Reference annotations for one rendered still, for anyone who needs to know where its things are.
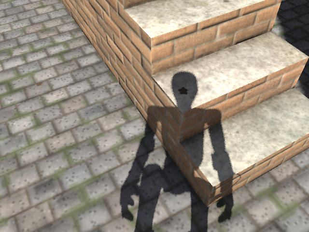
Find stairs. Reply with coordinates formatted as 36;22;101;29
61;0;309;208

